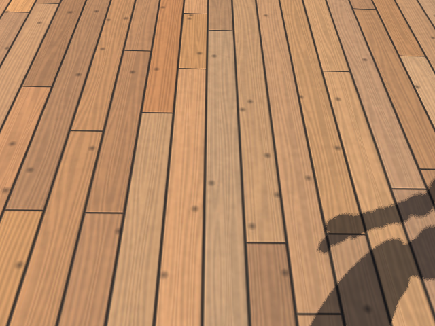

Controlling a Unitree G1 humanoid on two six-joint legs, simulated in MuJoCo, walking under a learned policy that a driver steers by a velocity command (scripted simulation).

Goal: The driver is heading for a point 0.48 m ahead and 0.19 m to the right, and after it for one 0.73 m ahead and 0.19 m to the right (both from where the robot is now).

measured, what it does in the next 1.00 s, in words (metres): walks ahead, turning right: right foot, then left foot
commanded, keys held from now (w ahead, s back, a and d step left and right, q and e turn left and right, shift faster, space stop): w+e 0.50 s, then e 0.50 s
